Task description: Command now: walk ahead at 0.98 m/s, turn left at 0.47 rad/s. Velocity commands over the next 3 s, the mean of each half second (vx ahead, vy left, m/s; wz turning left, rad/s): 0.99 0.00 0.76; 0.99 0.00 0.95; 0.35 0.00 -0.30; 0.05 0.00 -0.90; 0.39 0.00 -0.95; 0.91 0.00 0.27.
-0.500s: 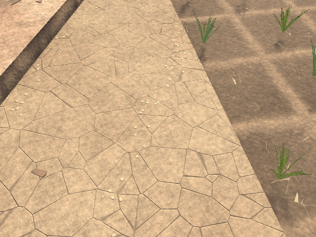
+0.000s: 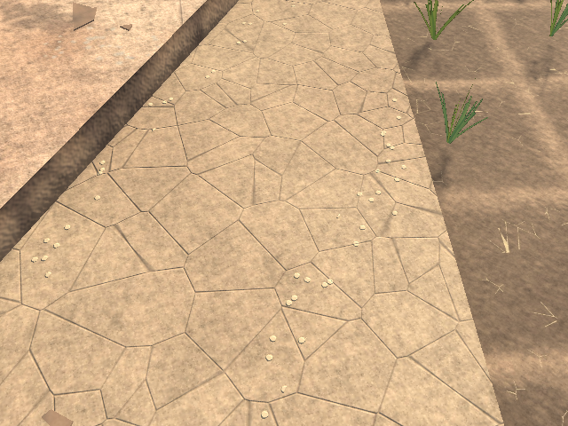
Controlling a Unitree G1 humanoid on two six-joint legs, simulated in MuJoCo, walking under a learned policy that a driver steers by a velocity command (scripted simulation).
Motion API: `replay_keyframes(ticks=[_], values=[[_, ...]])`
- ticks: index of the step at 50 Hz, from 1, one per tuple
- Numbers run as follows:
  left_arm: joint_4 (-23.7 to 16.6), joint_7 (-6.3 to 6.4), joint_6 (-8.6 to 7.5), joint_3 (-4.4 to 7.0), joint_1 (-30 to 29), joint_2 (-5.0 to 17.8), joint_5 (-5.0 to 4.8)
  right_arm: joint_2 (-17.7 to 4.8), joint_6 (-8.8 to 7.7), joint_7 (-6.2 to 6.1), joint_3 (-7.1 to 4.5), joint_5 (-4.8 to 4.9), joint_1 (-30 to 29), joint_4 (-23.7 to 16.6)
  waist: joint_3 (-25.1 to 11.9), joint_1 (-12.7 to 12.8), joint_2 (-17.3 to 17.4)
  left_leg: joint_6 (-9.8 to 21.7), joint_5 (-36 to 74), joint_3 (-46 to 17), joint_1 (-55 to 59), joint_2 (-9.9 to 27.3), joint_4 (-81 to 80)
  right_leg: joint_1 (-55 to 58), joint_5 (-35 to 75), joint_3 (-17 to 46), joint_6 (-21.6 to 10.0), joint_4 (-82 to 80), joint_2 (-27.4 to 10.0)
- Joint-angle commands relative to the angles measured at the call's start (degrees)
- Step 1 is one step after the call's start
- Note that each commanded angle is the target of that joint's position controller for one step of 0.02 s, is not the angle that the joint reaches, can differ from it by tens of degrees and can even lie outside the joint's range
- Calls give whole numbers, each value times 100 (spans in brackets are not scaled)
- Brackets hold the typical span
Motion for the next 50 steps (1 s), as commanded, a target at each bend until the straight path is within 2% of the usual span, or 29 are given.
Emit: replay_keyframes(ticks=[1, 4, 6, 7, 8, 9, 10, 11, 12, 14, 16, 18, 21, 24, 26, 27, 28, 29, 30, 31, 32, 33, 34, 37, 41, 43, 46, 48, 50], values=[[-305, 104, -158, 11, -37, 628, -25, -124, -57, 40, 65, 66, -537, -326, 788, -164, -250, 231, 685, 625, 1308, -493, -883, -1093, 4982, -175, 289, -673, -1407], [-326, 372, -8, 82, 20, 1100, 105, -466, -50, -10, -15, -13, -71, -176, 107, -520, -752, 381, -40, 988, 1965, -1127, -1180, 160, 8136, -451, 536, 813, -1682], [-479, 498, 185, 195, -421, 1404, 249, -949, -11, -60, -225, 0, 1781, 346, -788, -1440, -950, 608, -730, 812, 3651, -1360, -1239, 25, 8813, -411, 557, 3394, -1841], [-609, 483, 248, 272, -882, 1567, 253, -1175, 22, -123, -381, -4, 2959, 645, -1079, -2075, -888, 883, -1049, 284, 4844, -1074, -1730, -815, 7783, -408, 466, 5443, -1712], [-825, 339, 109, 227, -1424, 1165, 270, -1328, 165, -216, -548, 119, 2948, 688, -969, -1892, 332, 921, -1418, -753, 5950, -488, -1398, -2770, 1930, -190, 395, 7583, -669], [-1501, 213, 8, 65, -862, 585, -65, -1973, 190, -196, -642, -106, 2366, 536, -1611, -829, 1606, 2475, -1549, -4069, 7577, 937, -1970, -5499, -1088, 793, 756, 9400, -167], [-1617, 205, -117, -5, -1363, 779, 14, -1604, 193, -230, -630, -68, 2283, 458, -1541, -1079, 282, 2407, -2701, -4825, 7365, 1084, -2968, -6070, -578, 1428, 548, 9003, -518], [-1694, 151, -194, -9, -1626, 867, 60, -1134, 172, -280, -537, -36, 2123, 535, -600, -804, -443, 1993, -2981, -4339, 6168, 928, -3415, -5920, -165, 1460, 409, 8100, -843], [-1771, 122, -171, -24, -1793, 787, 148, -906, 136, -298, -478, -51, 1924, 565, -147, -451, -802, 1660, -2656, -3855, 5139, 652, -3566, -5480, -78, 1403, 417, 7396, -1059], [-1798, 75, 115, -90, -1751, 648, 426, -839, -10, -362, -396, 17, 1704, 473, 259, -50, -865, 1419, -2143, -3141, 3758, 141, -3652, -4866, -199, 1313, 619, 6853, -1270], [-2066, 30, 289, -146, -2133, 598, 457, -1000, -146, -335, -399, 92, 1685, 388, 501, -7, -646, 1356, -1822, -2703, 2769, -223, -3850, -4520, -44, 1037, 815, 5943, -1390], [-2452, -21, 298, -200, -2945, 611, 357, -1119, -201, -321, -433, 84, 1812, 328, 720, -218, -388, 1222, -1096, -2446, 2213, -476, -4014, -4152, 895, 779, 931, 4714, -1344], [-2692, -57, 273, -260, -3530, 570, 188, -1265, -195, -248, -523, 127, 2231, 330, 478, -665, 1, 817, 227, -2304, 2671, -633, -3781, -3538, 2324, 642, 808, 3280, -1006], [-2883, -7, 250, -234, -3731, 749, 132, -1375, -148, -271, -578, 137, 2374, 283, 244, -809, 242, 596, 1052, -2484, 3721, -451, -3300, -3308, 2318, 759, 677, 2398, -781], [-2742, 86, 218, -86, -3073, 1125, 121, -1579, -148, -315, -621, 106, 2240, 205, -309, -475, 262, 330, 2320, -2559, 4173, -424, -2267, -2287, 1769, 834, 573, 2077, -511], [-2552, 160, 186, 36, -2194, 1376, 90, -1802, -157, -300, -664, 76, 2021, 144, -833, 60, 272, 216, 2537, -2516, 4090, -489, -1180, -1327, 1372, 864, 511, 2065, -525], [-2279, 276, 175, 177, -959, 1681, 125, -1711, -200, -269, -639, 37, 1665, 31, -1418, 735, 229, 129, 1897, -2385, 3312, -700, 246, 98, 800, 1095, 429, 2357, -928], [-2076, 383, 173, 300, 232, 2023, 309, -761, -247, -292, -394, -1, 1556, -197, -2144, 962, -836, 191, -1939, -1900, 2222, -1035, 2265, 1403, -1036, 2515, 365, 2357, -2408], [-2164, 290, 195, 396, -498, 2410, 437, -454, -211, -307, -233, 396, 2417, -596, -2787, 28, -2804, 37, -3586, -1264, 708, -1321, 3494, 1931, -2247, 6035, -262, 908, -3691], [-2349, 227, 251, 348, -1191, 1667, 376, -951, -68, -383, -246, 189, 1943, -356, -1797, 98, -1479, 86, -2864, -1083, 179, -732, 3716, 1050, -3266, 5632, -300, 657, -3282], [-2338, 201, 272, 225, -1486, 1187, 307, -1083, 0, -316, -292, 62, 1492, -380, -1056, 115, -751, 31, -2384, -906, 177, -509, 3401, 279, -2439, 4395, -219, 730, -2969], [-2187, 176, 278, 187, -1458, 1008, 334, -1038, 57, -239, -293, 4, 1273, -405, -645, 70, -225, -24, -2251, -842, 311, -336, 3216, -326, -1240, 3563, -168, 705, -2759], [-1983, 190, 250, 156, -1259, 948, 313, -899, 118, -140, -272, -90, 1023, -536, -387, 18, -242, -34, -2243, -846, 346, -162, 3076, -715, -559, 2894, -109, 644, -2556], [-1510, 59, 85, 104, -930, 706, 106, -523, 331, 17, -142, -105, 631, -926, 2, -227, -591, -39, -2092, -720, 58, 116, 2974, -1123, 835, 1637, 122, 404, -2381], [-1394, 26, -43, 113, -1202, 844, 99, -586, 366, 126, -54, -79, -31, -1375, 368, -489, -625, -36, -926, -392, 215, 107, 1976, -1616, 2298, 148, 309, 2, -2059], [-1286, 52, -47, 129, -1033, 978, 105, -642, 359, 199, -21, -76, -485, -1501, 656, -397, -379, 56, -559, 70, 502, -23, 919, -1576, 2767, -401, 408, -203, -1867], [-1170, 142, 8, 180, -625, 1316, 122, -645, 326, 261, 19, -95, -828, -1514, 650, -326, -344, 328, -575, 820, 1329, -546, -147, -1033, 5545, -906, 578, 187, -1790], [-1201, 249, 158, 269, -538, 1694, 133, -846, 303, 185, -49, -70, -256, -1346, 155, -732, -711, 488, -1081, 934, 2069, -934, -367, -514, 7632, -896, 613, 1299, -2006], [-1290, 293, 283, 263, -796, 1805, 119, -1129, 193, 45, -220, -209, 1776, -644, -642, -1584, -731, 762, -991, 184, 4462, -1110, -1172, -1261, 7399, -591, 382, 3751, -2175]])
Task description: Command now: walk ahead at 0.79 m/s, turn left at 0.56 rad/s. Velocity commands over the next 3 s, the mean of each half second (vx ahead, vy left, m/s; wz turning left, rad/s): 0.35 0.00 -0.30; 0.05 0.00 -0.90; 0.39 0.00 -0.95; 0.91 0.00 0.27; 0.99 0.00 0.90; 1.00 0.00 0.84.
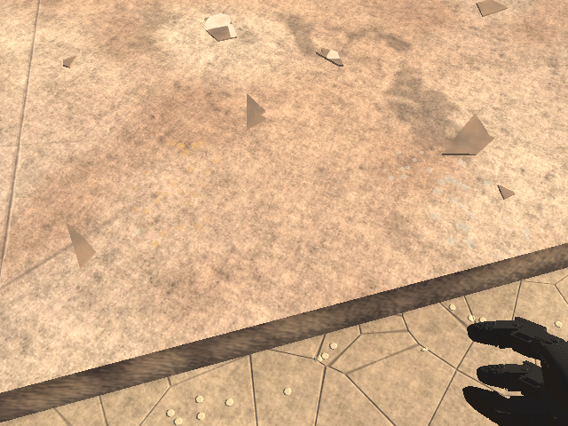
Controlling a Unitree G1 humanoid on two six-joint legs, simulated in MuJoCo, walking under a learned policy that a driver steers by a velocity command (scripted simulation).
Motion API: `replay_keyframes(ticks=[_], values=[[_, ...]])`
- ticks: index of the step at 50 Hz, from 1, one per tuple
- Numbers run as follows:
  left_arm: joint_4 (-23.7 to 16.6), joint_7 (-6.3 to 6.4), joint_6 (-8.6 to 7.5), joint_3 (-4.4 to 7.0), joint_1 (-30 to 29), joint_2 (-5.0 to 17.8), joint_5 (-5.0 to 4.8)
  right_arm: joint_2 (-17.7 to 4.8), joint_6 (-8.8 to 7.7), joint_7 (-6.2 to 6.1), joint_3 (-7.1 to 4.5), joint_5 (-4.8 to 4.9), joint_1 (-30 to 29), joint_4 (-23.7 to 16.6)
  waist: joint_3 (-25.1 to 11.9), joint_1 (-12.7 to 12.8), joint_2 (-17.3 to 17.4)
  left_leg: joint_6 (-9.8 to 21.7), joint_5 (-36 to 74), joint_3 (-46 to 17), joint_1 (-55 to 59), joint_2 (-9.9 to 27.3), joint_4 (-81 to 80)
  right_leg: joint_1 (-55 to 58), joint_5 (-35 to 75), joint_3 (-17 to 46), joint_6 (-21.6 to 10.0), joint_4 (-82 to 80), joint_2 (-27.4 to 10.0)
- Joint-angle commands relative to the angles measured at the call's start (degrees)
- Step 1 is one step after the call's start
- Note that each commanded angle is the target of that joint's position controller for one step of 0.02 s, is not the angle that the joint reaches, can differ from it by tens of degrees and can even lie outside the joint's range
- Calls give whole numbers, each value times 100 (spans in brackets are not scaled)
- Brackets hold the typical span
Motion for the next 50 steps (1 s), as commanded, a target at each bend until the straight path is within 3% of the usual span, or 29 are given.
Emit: replay_keyframes(ticks=[1, 2, 3, 4, 5, 7, 9, 11, 15, 19, 22, 23, 24, 25, 26, 27, 28, 29, 31, 33, 35, 36, 37, 40, 43, 47, 48, 49, 50], values=[[-606, 33, 4, 249, -679, 1228, -27, -843, -83, -274, -409, -132, 2921, 836, -934, -1665, -359, 334, 369, -930, 4553, -56, -1022, -2841, 4668, 398, -577, 4246, -733], [-894, 13, -14, 80, 3, 429, -30, -1434, -92, -364, -506, -198, 2502, 688, -1445, -700, 1119, 573, 4490, -2906, 6028, 1775, -55, -4654, -993, 684, -419, 6681, -15], [-1059, 59, 22, 65, 28, 732, -311, -1409, -60, -429, -572, -33, 2826, 447, -3071, -1033, 379, 1308, 4512, -4109, 6709, 2583, -655, -5224, -568, 1951, -463, 7436, 26], [-1058, 91, 30, 74, -592, 888, -341, -1147, -78, -500, -524, 40, 2601, 472, -2364, -1026, -297, 1108, 4063, -3679, 5723, 2337, -1251, -5265, 189, 2040, -449, 7162, -113], [-1028, 48, 45, 42, -656, 770, -292, -831, -128, -524, -417, 79, 2195, 592, -1305, -652, -499, 882, 3749, -3066, 4435, 2187, -1649, -5095, 421, 2064, -448, 6445, -228], [-706, -18, 249, -1, -385, 513, -107, -415, -275, -552, -267, 112, 1863, 683, -473, -221, -775, 442, 3866, -2062, 2779, 1896, -2150, -4177, 421, 2243, -411, 5449, -393], [-551, -90, 425, 35, -150, 380, -45, -340, -382, -520, -222, 161, 1896, 875, -338, -23, -528, 195, 4237, -1371, 2179, 1681, -2462, -3661, 559, 2100, -372, 4791, -372], [-612, -150, 452, 94, -360, 312, -70, -366, -442, -535, -223, 131, 1809, 928, -429, 2, -243, 6, 4714, -782, 2427, 1454, -2473, -3949, 1084, 1926, -446, 4458, -268], [-853, -233, 419, 64, -1119, 99, -100, -155, -398, -659, -160, 197, 1504, 892, -377, -113, 216, -416, 3865, 335, 2755, 942, -2439, -4068, 2522, 1417, -578, 2862, -140], [-1035, -339, 435, 81, -1384, 120, 24, -300, -273, -797, -227, 218, 1942, 1005, -481, -363, 313, -516, 4009, 579, 3508, 1232, -1690, -3995, 2685, 1022, -767, 1874, 136], [-1062, -319, 455, 199, -850, 331, 89, -467, -127, -883, -318, 189, 1806, 898, -606, -116, 371, -599, 4573, 569, 3461, 1519, -347, -3494, 1668, 928, -1102, 1611, 489], [-992, -261, 408, 248, -396, 392, 94, -478, -66, -858, -332, 192, 1607, 829, -757, 141, 219, -664, 4204, 608, 3234, 1493, 602, -3023, 1718, 1028, -1290, 1197, 557], [-925, -183, 327, 361, 142, 682, 82, -519, -19, -807, -350, 198, 1458, 740, -862, 549, -356, -905, 2546, 659, 2440, 1079, 2176, -2173, 3494, 1731, -1620, 578, 206], [-957, -104, 420, 548, -293, 1391, -64, -105, 42, -727, -292, 82, 1748, 493, -586, -107, -1809, -1297, -3144, 562, 479, -359, 4064, -1439, 7777, 3992, -2311, 836, -1035], [-1238, -122, 452, 665, -343, 1821, -216, 80, 60, -682, -150, 9, 2434, 416, -1740, -226, -1633, -1427, -3430, -1132, 253, -409, 4682, -1136, 7358, 5678, -3190, 18, -1835], [-1409, -83, 554, 658, -845, 1522, -209, -137, 84, -694, -165, -9, 2412, 542, -1479, -319, -751, -1406, -3142, -1428, 199, -81, 4670, -1540, 4901, 5573, -3163, -245, -1844], [-1449, -53, 662, 511, -1168, 1056, -171, -352, 79, -708, -231, 19, 1899, 485, -593, -381, -105, -1382, -2697, -1400, 86, 100, 4027, -2426, 3450, 5046, -2828, -508, -1467], [-1443, -66, 704, 434, -1388, 849, -167, -394, 89, -740, -256, -4, 1508, 350, -239, -485, 71, -1379, -2378, -1370, 64, 250, 3339, -2753, 2777, 4652, -2432, -639, -1082], [-1510, -84, 697, 451, -1526, 839, -156, -297, 247, -766, -231, -62, 1589, 427, -376, -461, -264, -1413, -1932, -1192, 542, 190, 2747, -2946, 2969, 4081, -1969, -547, -565], [-1481, -112, 653, 526, -1380, 1041, -139, -134, 315, -756, -181, 0, 1624, 419, -687, -398, -303, -1458, -1819, -1197, 631, 114, 2278, -2703, 3431, 3984, -1726, -331, -376], [-1485, -93, 675, 586, -1302, 1167, -126, -126, 337, -752, -172, 61, 1460, 344, -808, -280, -499, -1507, -1744, -1277, 525, 85, 1841, -2493, 2902, 4176, -1542, -322, -294], [-1908, 112, 607, 589, -1929, 1082, -402, -241, 190, -855, -316, 328, 877, 200, -926, -294, -683, -1586, -1626, -1783, 409, -141, 1410, -2554, 1746, 4654, -1521, -479, -225], [-1951, 204, 603, 586, -2041, 1152, -395, -295, 138, -913, -329, 370, 826, 225, -866, -302, -820, -1624, -1481, -1841, 304, -146, 1081, -2441, 1101, 4722, -1441, -539, -236], [-2034, 277, 680, 650, -2013, 1220, -334, -258, 48, -921, -389, 306, 936, 412, -828, -232, -1023, -1667, -1232, -1805, 770, -308, 282, -2653, 491, 4771, -1248, -521, -39], [-2162, 232, 771, 669, -2047, 1177, -299, -297, -30, -791, -440, 362, 970, 496, -753, -169, -1274, -1601, -1205, -1775, 1389, -419, -381, -2852, 587, 4972, -1234, -470, 66], [-2401, 131, 765, 660, -2246, 1139, -372, -684, -147, -722, -619, 368, 1355, 649, -766, -376, -1319, -1290, -663, -1790, 2301, -98, -2016, -2828, 467, 5372, -1101, -70, 229], [-2410, 116, 778, 593, -2055, 943, -382, -872, -125, -734, -676, 306, 1418, 663, -1008, -287, -820, -1017, -471, -2152, 3065, 586, -2265, -3329, -447, 5030, -903, 638, 552], [-2540, 82, 784, 548, -1969, 808, -413, -1268, -50, -760, -743, 113, 1342, 616, -983, -88, 638, -271, 37, -3346, 3432, 1723, -2319, -4395, -1093, 3837, -647, 1854, 1229], [-2561, -11, 703, 647, -1935, 1191, -343, -1149, -64, -741, -751, -44, 1136, 516, -825, -70, 1375, 236, 410, -4015, 3122, 2379, -2552, -4940, -779, 3222, -341, 3455, 1127]])
Over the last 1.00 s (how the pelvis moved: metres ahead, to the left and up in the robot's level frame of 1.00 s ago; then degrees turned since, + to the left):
0.87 0.22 -0.03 51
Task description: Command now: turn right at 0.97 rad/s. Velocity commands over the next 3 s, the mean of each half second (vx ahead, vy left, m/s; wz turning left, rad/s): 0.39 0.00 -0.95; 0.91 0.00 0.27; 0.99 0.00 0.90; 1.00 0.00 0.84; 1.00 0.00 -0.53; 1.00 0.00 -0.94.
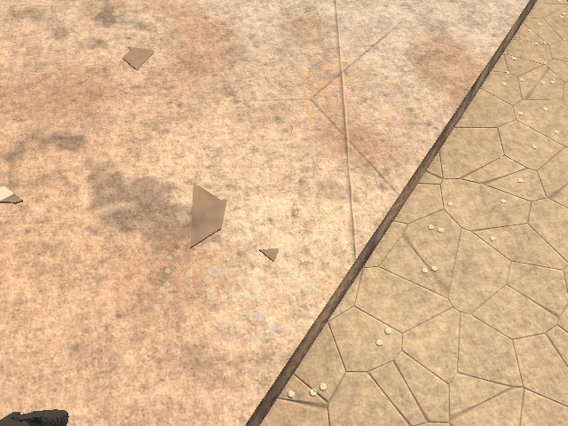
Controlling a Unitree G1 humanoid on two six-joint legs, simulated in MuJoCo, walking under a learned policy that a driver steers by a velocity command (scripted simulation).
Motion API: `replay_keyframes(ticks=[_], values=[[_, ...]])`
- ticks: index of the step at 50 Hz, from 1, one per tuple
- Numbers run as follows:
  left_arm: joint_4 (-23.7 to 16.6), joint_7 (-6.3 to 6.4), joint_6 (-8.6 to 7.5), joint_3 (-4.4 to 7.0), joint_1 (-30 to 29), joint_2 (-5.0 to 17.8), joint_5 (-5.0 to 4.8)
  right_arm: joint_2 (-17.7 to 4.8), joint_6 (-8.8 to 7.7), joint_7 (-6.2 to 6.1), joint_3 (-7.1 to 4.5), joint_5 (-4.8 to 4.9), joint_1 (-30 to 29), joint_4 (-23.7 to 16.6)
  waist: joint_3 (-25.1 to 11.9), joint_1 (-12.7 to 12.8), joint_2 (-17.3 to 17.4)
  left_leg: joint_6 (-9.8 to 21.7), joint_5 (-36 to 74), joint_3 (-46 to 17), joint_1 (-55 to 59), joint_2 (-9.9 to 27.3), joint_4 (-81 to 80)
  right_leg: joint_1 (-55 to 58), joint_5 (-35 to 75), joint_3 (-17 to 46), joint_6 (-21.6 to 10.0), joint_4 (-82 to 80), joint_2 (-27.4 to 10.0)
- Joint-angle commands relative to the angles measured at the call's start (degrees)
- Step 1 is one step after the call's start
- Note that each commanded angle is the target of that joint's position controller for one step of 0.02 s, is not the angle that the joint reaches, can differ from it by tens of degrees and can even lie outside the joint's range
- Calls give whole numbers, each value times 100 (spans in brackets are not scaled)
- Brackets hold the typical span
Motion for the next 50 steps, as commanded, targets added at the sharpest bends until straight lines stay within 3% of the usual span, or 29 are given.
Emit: replay_keyframes(ticks=[1, 3, 6, 7, 9, 10, 13, 17, 18, 19, 21, 22, 23, 24, 25, 26, 28, 30, 34, 38, 41, 43, 44, 45, 46, 47, 48, 49, 50], values=[[-381, -156, -122, 264, 435, 1052, 66, -775, -73, -57, -229, -191, -447, -617, -671, 246, 1513, 1422, 1000, -1831, 923, 2434, -993, -1209, -999, -513, 490, 2667, -760], [-175, -159, -15, 226, 654, 877, 94, -513, -1, -158, -137, 0, -656, -760, -522, 212, 923, 1024, 732, -774, 814, 1780, -718, -1264, -345, -794, 645, 3476, -901], [-446, -242, -27, 6, 224, 457, 4, -686, 119, -218, -126, -67, -265, -724, -195, -140, 987, 1130, 1171, -69, 958, 1628, -793, -1760, 23, -1392, 778, 3284, -1324], [-261, -460, 106, -70, 304, 441, 556, -710, 181, -65, -58, -223, 426, -669, -427, -408, 772, 1183, 869, 64, 1138, 1796, -910, -1356, -152, -1630, 619, 2930, -1255], [-390, -695, 143, -69, 14, 473, 420, -1019, 148, 80, -178, -239, 698, -634, -457, -611, 1411, 1013, -1001, 91, 1291, 1866, -1270, -1282, -194, -1817, 479, 2401, -1416], [-717, -496, -41, -55, -365, 428, -204, -1335, 55, -12, -314, 75, 538, -659, -320, -644, 1712, 1051, -1739, -235, 1510, 2004, -1486, -1852, -31, -1734, 528, 2286, -1724], [-740, -366, -210, -120, -467, 417, -15, -1251, -68, -69, -330, 93, 677, -662, -309, -700, 1293, 992, -2181, -330, 2046, 2473, -1674, -2122, -88, -1682, 503, 1920, -1969], [-718, -377, -265, -188, -294, 226, 19, -1342, -211, 65, -376, 100, 552, -569, -123, -509, 1268, 792, -1910, 547, 1622, 2391, -1749, -1383, -168, -1899, 294, 1366, -2084], [-710, -685, -70, -219, -437, 264, 572, -1127, -186, 221, -274, -264, 769, -490, -221, -548, 1199, 571, -2288, 1189, 1352, 2310, -1712, -733, -345, -2276, 139, 772, -1783], [-692, -805, -31, -201, -496, 262, 548, -1139, -142, 275, -292, -256, 751, -455, -139, -582, 1424, 445, -2322, 1461, 1047, 2194, -1644, -241, -350, -2551, 29, 502, -1633], [-505, -820, -68, -208, -110, 220, 487, -1170, -44, 289, -273, -174, 758, -408, -38, -299, 1315, 393, -2112, 1819, 480, 2168, -972, 775, -262, -2839, -189, -6, -1304], [-158, -744, -140, -147, 717, 284, 503, -1089, -36, 292, -227, -155, 743, -386, -268, 161, 813, 388, -1057, 2158, -73, 1929, 240, 1883, -249, -2841, -321, -225, -961], [432, -596, -229, -3, 2288, 620, 483, -817, -46, 324, -115, -231, 572, -458, -789, 989, -458, 359, -379, 2516, -1134, 1494, 2709, 3413, -925, -2133, -494, -576, -1063], [347, -445, -316, 45, 2613, 1385, 349, 127, -103, 385, 161, -267, 3, -1073, -624, 997, -2538, 140, -2765, 1958, -3424, 791, 4692, 3737, -2772, 1081, -835, -2026, -2778], [79, -336, -390, 38, 2279, 1437, 256, -433, -160, 384, 65, -399, -701, -1374, -400, 1129, -1543, 141, -2143, 842, -4261, 684, 5254, 3344, -2466, 2497, -1200, -2868, -3195], [203, -271, -412, -36, 2128, 1186, 341, -608, -205, 420, 33, -311, -688, -1316, -157, 849, -824, 204, -1444, 651, -4404, 998, 5233, 3327, -1830, 1917, -1235, -2550, -3255], [158, -233, -483, -174, 1510, 787, 400, -735, -238, 488, 56, -276, 309, -706, -203, 189, -301, 202, -504, 761, -3402, 1339, 4539, 2597, -1127, 579, -874, -2455, -2691], [217, -257, -637, -317, 1225, 520, 331, -700, -82, 579, 74, -238, 675, -398, -28, -82, -374, 151, 122, 838, -2902, 1340, 4340, 2092, -182, -169, -665, -2766, -2402], [631, -327, -848, -319, 1744, 493, 345, -369, 25, 605, 174, 22, 10, -485, 579, 71, -32, 311, 669, 473, -3284, 732, 3685, 2128, 2036, -1479, -347, -3084, -2262], [938, -243, -989, -424, 1636, 254, 316, -215, -52, 673, 298, -58, -433, -566, 676, -82, 138, 649, 1389, 1266, -2655, 497, 2211, 2275, 3874, -2475, -53, -3454, -2147], [1142, -84, -1059, -377, 1637, 554, 343, -208, -4, 638, 357, -13, -124, -478, 105, -323, -134, 948, 1355, 1876, -1322, -16, 1629, 2885, 7593, -2823, 165, -2840, -2273], [1121, 65, -884, -240, 1309, 905, 499, -626, 58, 539, 211, -3, 1197, -122, -645, -1047, -502, 1132, 575, 1939, -251, -398, 1697, 3376, 9376, -2852, 272, -1041, -2432], [1040, 103, -768, -184, 1010, 1023, 567, -922, 73, 484, 68, -8, 2385, 234, -1093, -1592, -479, 1289, 107, 1748, 771, -475, 1616, 3108, 9343, -2791, 256, 547, -2447], [966, 97, -709, -154, 559, 1070, 499, -1192, 71, 406, -111, -36, 3490, 501, -1238, -2297, -114, 1691, -85, 1118, 2016, -223, 914, 2050, 7891, -2903, 207, 3160, -2027], [851, -83, -839, -503, 259, -165, 605, -1167, 113, 321, -87, 5, 3029, 630, -454, -1541, 1234, 1771, -744, -54, 2358, 427, 1194, -279, 411, -2592, 13, 5152, -961], [262, -187, -956, -586, 804, -368, 375, -1576, 139, 300, -183, -54, 2169, 308, -1031, -623, 2329, 2994, -1547, -3545, 3406, 1388, -64, -2434, -896, -1410, 315, 6407, -471], [208, -203, -1117, -626, 690, 95, 483, -1320, 107, 295, -192, -37, 1939, 81, -984, -715, 1142, 2827, -2538, -4329, 3159, 1667, -1224, -2627, -293, -865, 110, 5807, -926], [241, -240, -1172, -600, 440, 338, 479, -984, 72, 271, -138, -30, 1871, 137, -468, -554, 210, 2599, -2686, -3938, 2318, 1598, -1454, -2368, 139, -839, 85, 5139, -1221], [254, -226, -1136, -628, 324, 294, 559, -812, 13, 263, -92, -57, 1726, 180, -75, -278, -303, 2326, -2137, -3422, 1468, 1389, -1515, -2008, 240, -947, 111, 4545, -1438]])
Over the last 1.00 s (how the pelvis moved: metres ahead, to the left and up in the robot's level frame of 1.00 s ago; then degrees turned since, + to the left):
0.35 -0.01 0.03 -39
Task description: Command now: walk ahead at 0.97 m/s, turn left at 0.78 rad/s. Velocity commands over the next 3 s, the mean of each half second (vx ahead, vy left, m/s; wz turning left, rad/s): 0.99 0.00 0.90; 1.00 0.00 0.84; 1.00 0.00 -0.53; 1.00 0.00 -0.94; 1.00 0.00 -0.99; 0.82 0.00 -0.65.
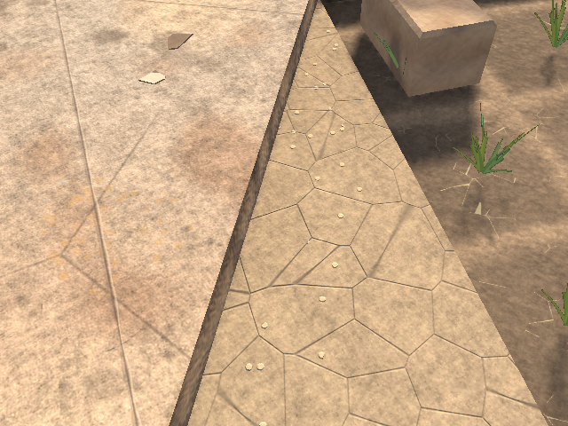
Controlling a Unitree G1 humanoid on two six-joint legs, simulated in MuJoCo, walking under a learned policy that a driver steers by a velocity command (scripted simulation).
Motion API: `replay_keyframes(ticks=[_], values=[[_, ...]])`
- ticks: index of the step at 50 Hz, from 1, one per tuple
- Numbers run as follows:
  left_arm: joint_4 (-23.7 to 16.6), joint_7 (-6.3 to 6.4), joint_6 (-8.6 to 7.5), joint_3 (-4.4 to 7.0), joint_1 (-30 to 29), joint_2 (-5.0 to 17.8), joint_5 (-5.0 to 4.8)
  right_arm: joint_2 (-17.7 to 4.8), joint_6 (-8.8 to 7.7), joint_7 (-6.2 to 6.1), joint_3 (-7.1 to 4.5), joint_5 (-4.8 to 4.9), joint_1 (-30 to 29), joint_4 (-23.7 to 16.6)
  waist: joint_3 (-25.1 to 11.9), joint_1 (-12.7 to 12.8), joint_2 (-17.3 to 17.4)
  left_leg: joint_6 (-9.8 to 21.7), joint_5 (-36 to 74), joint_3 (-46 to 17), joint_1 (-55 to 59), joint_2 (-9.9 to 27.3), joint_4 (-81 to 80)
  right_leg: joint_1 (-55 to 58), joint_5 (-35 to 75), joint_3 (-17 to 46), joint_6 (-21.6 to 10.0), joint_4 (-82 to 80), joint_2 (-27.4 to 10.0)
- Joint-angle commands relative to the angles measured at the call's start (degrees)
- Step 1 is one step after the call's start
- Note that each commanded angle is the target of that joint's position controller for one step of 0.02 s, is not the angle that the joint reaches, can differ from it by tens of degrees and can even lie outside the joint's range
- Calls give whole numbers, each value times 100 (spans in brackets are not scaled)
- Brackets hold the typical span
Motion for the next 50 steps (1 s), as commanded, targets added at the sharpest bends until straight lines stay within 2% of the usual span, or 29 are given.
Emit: replay_keyframes(ticks=[1, 4, 7, 11, 13, 15, 16, 17, 18, 19, 20, 21, 25, 27, 31, 34, 36, 37, 38, 39, 40, 41, 42, 43, 44, 45, 46, 48, 50], values=[[-905, -34, -151, 68, -416, 818, 161, -638, -184, -116, -171, -10, 444, -202, 131, 366, -739, 884, -1123, -4143, 1559, 1896, -2766, -2679, 130, 628, 102, -198, -561], [-1100, -54, 166, -44, -736, 656, 195, -742, -382, -127, -154, 58, 351, -212, 537, 533, -535, 751, -76, -3071, 225, 1323, -3035, -2153, 263, 227, 402, -1602, -883], [-1496, -145, 166, -146, -1734, 447, -9, -743, -405, -117, -202, 133, 446, -214, 604, 112, -101, 364, 1155, -2493, -131, 888, -3060, -1502, 1778, -117, 502, -3505, -785], [-1632, -97, 117, -122, -2133, 452, -120, -911, -389, -81, -306, 147, 769, -134, 105, -330, 293, -34, 3005, -2568, 988, 1013, -2518, -914, 2685, -232, 336, -4812, -376], [-1563, -16, 65, -11, -1837, 713, -105, -1011, -402, -135, -349, 102, 672, -180, -262, -155, 327, -271, 3988, -2703, 1608, 1067, -1767, -337, 2270, -94, 257, -5320, -177], [-1169, 123, -10, 244, -221, 1232, -146, -1313, -449, -105, -407, 35, 219, -308, -1231, 812, 336, -501, 4545, -2680, 1561, 995, 206, 1393, 1475, 36, 105, -5334, -238], [-897, 233, -41, 417, 1122, 1562, -48, -973, -528, -99, -324, 5, -58, -447, -1887, 1423, 148, -528, 3493, -2442, 724, 846, 1782, 2845, 316, 578, -32, -4969, -950], [-786, 282, -38, 533, 1596, 1930, 212, 57, -550, -119, -59, 178, 171, -693, -2474, 1203, -1486, -594, -1163, -1665, -978, 258, 3580, 4207, -1010, 2818, -352, -5455, -2692], [-822, 184, 31, 631, 1016, 2077, 135, -155, -476, -150, 31, 274, 601, -916, -2967, 661, -2486, -594, -1213, -1269, -1722, 463, 4522, 4121, -1555, 5006, -798, -6333, -3160], [-958, 149, 87, 527, 402, 1328, 94, -515, -356, -182, -21, 82, 137, -689, -2020, 709, -1260, -589, -524, -1085, -1999, 937, 4556, 3287, -2201, 4012, -720, -6423, -2715], [-903, 125, 103, 409, 170, 882, 63, -557, -293, -112, -30, -21, -254, -697, -1308, 711, -555, -665, -150, -950, -1957, 1094, 4284, 2496, -1231, 2938, -643, -6423, -2398], [-774, 112, 99, 372, 204, 771, 93, -485, -235, -35, -30, -72, -494, -732, -968, 662, -237, -717, -115, -907, -1898, 1252, 4137, 2017, -306, 2254, -570, -6480, -2207], [-147, -32, -134, 318, 688, 569, -90, 15, 18, 168, 125, -153, -1030, -1156, -373, 395, -651, -774, -156, -744, -2137, 1597, 4238, 1219, 2101, 566, -416, -6677, -2025], [-24, -50, -197, 320, 771, 607, -79, 64, 62, 187, 189, -131, -1476, -1496, -339, 320, -611, -718, 85, -750, -2618, 1673, 4642, 1291, 2725, 84, -358, -6751, -2117], [409, -39, -206, 317, 1210, 723, 120, 287, 165, -59, 311, -52, -2269, -1965, 223, 161, -541, -371, -627, -621, -4372, 1473, 6882, 1774, 2843, -565, -299, -6925, -2215], [936, -47, -151, 238, 2147, 527, 323, 788, 38, -268, 525, 78, -3662, -2550, 878, 393, -297, 68, -2133, -759, -6977, 1262, 8582, 3187, 3787, -755, -216, -6570, -2274], [1057, 9, -65, 199, 2309, 558, 356, 779, -132, -204, 635, 104, -4279, -2859, 901, 369, 4, 76, -2475, -181, -6849, 1359, 7000, 3288, 3902, -1463, 46, -6950, -2081], [1026, 122, -30, 148, 2009, 522, 262, 885, -150, -84, 728, 15, -4188, -2951, 655, 37, 103, 158, -2049, 267, -5127, 1328, 5965, 2343, 5399, -2016, 201, -7199, -1834], [736, 222, 35, 122, 1589, 658, 28, 691, -121, 91, 769, 64, -3682, -2653, 188, -178, 520, 32, -1106, 1194, -2435, 839, 4097, 904, 7432, -2333, 14, -7234, -1463], [577, 322, 1, 238, 1656, 1244, -208, 670, -26, 156, 716, 20, -2841, -2365, -613, -436, 209, -97, -700, 1056, -495, 628, 3631, 534, 9032, -2054, -288, -6379, -1811], [308, 273, 38, 436, 1603, 2005, -272, 298, 141, 122, 423, 28, -1325, -1849, -1835, -896, -650, -80, -1559, 1196, 865, -153, 4375, 682, 12025, -1940, -512, -4644, -2086], [9, 90, 65, 672, 1290, 2514, -378, -135, 127, 84, 165, 46, -73, -1530, -2202, -1429, -1314, 469, -2190, -44, 1731, -113, 3476, 255, 12408, -1539, -433, -2190, -2203], [-612, -180, -40, 583, 698, 1715, -382, -1266, 168, -14, -210, 90, -210, -1376, -2274, -1156, 769, 1454, -1735, -3679, 2515, 1161, 980, -1699, 5129, -1408, 135, 1046, -464], [-1053, -425, -269, 542, 34, 1331, -174, -1445, 238, -137, -355, 125, -420, -1520, -2617, -801, 1016, 1314, -805, -6369, 3120, 1708, -1057, -2912, 1207, -146, 232, 2610, 171], [-1252, -451, -345, 415, 51, 832, -74, -1426, 194, -205, -366, 122, -315, -1312, -2245, -411, 407, 878, -1065, -6340, 2920, 1761, -1254, -3378, 1206, 379, 31, 2726, -176], [-1118, -384, -326, 317, 207, 592, -105, -1143, 55, -221, -296, 105, -209, -986, -1388, -124, -211, 596, -710, -5907, 2097, 1821, -1273, -3504, 970, 362, -15, 2584, -357], [-1077, -257, -224, 189, -24, 158, -48, -699, -66, -277, -206, -59, -387, -744, -271, 214, -770, 471, -438, -5050, 821, 1611, -1079, -3656, 640, 321, -54, 2362, -499], [-1099, -64, 76, 66, 348, -232, -3, -31, -336, -203, -27, -216, -600, -573, -48, 780, -473, 147, 798, -3660, -313, 1614, -461, -3469, 20, 387, -11, 1999, -780], [-1291, 83, 272, 58, -261, -275, -22, 101, -559, -87, 38, -239, -296, -192, 12, 789, -287, 109, -508, -2730, -840, 1426, -898, -3705, -1160, 287, -137, 1659, -729]])
Over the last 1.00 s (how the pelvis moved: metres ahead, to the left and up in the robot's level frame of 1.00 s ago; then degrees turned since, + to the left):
0.41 -0.31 -0.03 -17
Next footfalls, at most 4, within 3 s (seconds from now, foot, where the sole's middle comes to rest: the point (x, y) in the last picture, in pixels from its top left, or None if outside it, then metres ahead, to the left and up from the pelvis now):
0.32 right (355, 394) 0.54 -0.15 -0.74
0.82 left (171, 278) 0.79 0.27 -0.60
1.24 right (95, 173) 1.16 0.51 -0.60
1.60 left None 1.37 0.94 -0.60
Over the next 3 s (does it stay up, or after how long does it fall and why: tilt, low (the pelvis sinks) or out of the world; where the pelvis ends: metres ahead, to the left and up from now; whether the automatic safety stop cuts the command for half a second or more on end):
stays up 2.42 0.73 0.16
